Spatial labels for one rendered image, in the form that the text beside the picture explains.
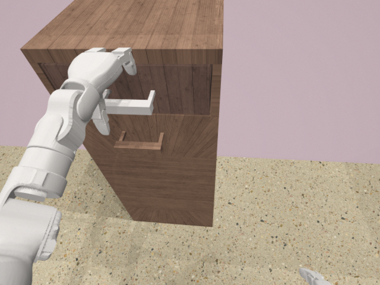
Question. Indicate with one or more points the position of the left robot upper arm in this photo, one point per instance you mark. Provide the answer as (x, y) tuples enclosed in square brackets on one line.
[(28, 232)]

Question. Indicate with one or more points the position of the drawer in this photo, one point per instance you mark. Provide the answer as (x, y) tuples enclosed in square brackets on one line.
[(180, 88)]

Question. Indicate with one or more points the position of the right robot hand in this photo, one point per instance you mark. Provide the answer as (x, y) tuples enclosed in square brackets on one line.
[(313, 278)]

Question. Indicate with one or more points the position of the left robot hand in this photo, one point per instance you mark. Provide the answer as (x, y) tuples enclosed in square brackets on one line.
[(100, 69)]

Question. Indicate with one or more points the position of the handle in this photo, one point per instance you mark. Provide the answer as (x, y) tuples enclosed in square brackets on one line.
[(139, 147), (129, 107)]

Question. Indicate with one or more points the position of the robot left forearm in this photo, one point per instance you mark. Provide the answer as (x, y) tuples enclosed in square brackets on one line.
[(44, 166)]

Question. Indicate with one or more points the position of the cabinet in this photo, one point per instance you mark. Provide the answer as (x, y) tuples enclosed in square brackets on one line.
[(178, 186)]

